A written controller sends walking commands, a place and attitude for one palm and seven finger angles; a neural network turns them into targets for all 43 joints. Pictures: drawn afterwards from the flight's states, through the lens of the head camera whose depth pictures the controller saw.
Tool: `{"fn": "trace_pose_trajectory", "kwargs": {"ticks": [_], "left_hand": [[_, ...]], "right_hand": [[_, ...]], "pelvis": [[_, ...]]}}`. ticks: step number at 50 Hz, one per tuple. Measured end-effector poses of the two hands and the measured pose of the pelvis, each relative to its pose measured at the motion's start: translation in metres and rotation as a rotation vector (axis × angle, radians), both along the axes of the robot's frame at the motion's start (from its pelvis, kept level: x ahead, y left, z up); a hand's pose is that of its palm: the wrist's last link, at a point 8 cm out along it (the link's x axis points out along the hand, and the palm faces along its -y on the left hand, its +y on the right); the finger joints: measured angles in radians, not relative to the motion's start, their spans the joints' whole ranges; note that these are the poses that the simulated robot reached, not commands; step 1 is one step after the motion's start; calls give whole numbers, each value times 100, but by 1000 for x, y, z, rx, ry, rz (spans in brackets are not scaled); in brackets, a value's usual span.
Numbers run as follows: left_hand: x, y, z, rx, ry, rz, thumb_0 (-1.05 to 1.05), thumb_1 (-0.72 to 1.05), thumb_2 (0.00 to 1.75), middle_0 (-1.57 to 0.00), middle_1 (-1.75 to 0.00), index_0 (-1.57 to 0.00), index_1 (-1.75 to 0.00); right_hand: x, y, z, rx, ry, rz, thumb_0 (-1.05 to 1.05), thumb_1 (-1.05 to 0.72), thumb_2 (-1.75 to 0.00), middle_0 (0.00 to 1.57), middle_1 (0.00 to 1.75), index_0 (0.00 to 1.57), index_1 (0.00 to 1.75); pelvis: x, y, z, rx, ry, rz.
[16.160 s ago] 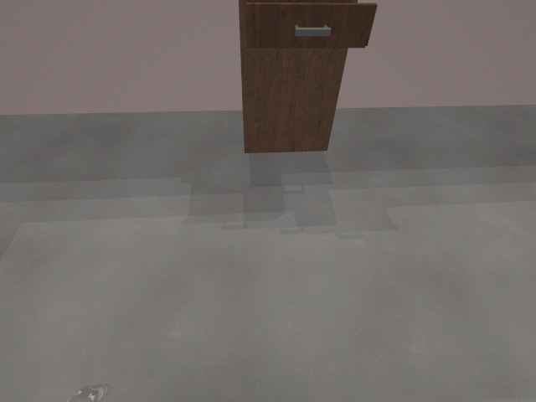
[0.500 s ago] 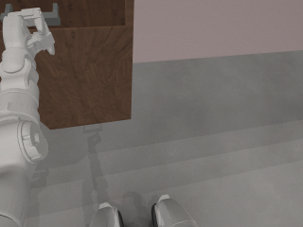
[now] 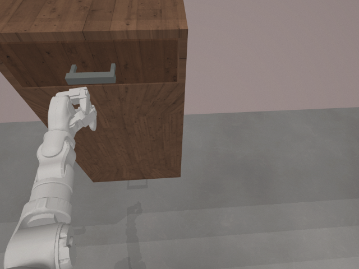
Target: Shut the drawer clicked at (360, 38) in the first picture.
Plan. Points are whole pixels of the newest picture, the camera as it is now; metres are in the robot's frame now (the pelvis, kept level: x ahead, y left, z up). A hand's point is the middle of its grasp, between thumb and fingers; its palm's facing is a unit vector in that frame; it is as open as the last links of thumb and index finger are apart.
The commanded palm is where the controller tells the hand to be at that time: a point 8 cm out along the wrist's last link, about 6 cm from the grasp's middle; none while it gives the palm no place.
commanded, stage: draw the hand back to the body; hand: left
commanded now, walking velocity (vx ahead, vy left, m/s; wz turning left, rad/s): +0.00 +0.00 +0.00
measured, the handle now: (92, 72) +0.59 +0.21 +0.07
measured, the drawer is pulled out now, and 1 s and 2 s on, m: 0.00 0.00 0.00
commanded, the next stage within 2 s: step back with the hand held close in 1.12 s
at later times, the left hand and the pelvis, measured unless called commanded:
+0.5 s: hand (39, 181) +0.26 +0.21 +0.14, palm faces +0.27 -0.94 -0.23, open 3.3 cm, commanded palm +0.22 +0.25 +0.16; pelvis -0.03 -0.01 +0.03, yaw +3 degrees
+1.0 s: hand out of the picture +0.13 +0.24 +0.20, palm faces +0.44 -0.81 -0.40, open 3.3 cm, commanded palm +0.09 +0.28 +0.21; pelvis -0.03 -0.01 +0.04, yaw +3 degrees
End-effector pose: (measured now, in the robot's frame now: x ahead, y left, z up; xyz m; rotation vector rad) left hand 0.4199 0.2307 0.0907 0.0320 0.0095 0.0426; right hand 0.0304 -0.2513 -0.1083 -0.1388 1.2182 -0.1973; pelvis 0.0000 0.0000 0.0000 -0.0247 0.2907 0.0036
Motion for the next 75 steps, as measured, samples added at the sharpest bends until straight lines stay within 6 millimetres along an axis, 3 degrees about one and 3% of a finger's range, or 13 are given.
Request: {"fn": "trace_pose_trajectory", "kwargs": {"ticks": [5,11,20,28,34,49,53,60,69,75], "left_hand": [[-36,11,18,8,-38,14,2,90,90,-140,-160,-140,-160],[-82,12,36,11,-55,-32,2,90,90,-140,-160,-140,-160],[-156,16,48,169,-16,124,2,90,90,-140,-160,-140,-160],[-208,31,74,229,-75,266,2,90,90,-140,-160,-140,-160],[-244,30,91,273,-119,285,2,90,90,-140,-160,-140,-160],[-328,43,123,424,-149,384,2,89,90,-141,-160,-141,-160],[-336,45,124,434,-148,404,2,89,90,-141,-160,-141,-160],[-324,46,111,394,-122,418,2,89,90,-141,-160,-141,-160],[-309,50,132,483,-192,355,2,89,90,-141,-160,-141,-160],[-308,54,115,495,-84,293,1,89,90,-140,-160,-140,-160]], "right_hand": [[40,1,9,2,-125,43,1,-91,-90,21,30,20,30],[85,2,24,-2,-286,111,1,-91,-90,20,30,20,30],[124,15,55,-14,-457,166,1,-91,-90,20,30,20,30],[132,32,68,-1,-506,228,1,-91,-90,20,30,20,30],[128,40,67,23,-516,243,1,-91,-90,21,30,20,30],[125,36,66,6,-533,248,1,-90,-90,21,30,20,30],[130,37,67,0,-544,258,1,-91,-90,21,30,20,30],[134,41,67,-9,-545,267,1,-90,-90,21,30,20,30],[134,36,69,-16,-511,233,1,-90,-90,21,30,20,30],[121,27,65,-43,-436,177,1,-90,-90,21,30,20,30]], "pelvis": [[1,-4,6,2,-67,16],[-6,-5,11,8,-132,37],[-22,-8,23,27,-241,35],[-31,-10,32,32,-318,44],[-31,-8,36,33,-351,40],[-28,-7,37,27,-376,44],[-29,-7,37,27,-377,52],[-28,-7,37,30,-372,51],[-24,-3,37,21,-324,52],[-32,4,38,22,-280,44]]}}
